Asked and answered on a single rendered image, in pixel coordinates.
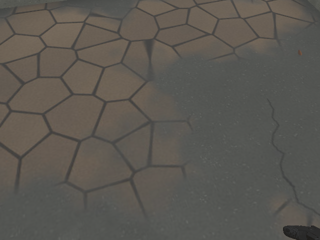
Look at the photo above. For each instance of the right robot hand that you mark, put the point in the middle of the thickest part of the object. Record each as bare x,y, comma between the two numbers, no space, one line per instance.
302,232

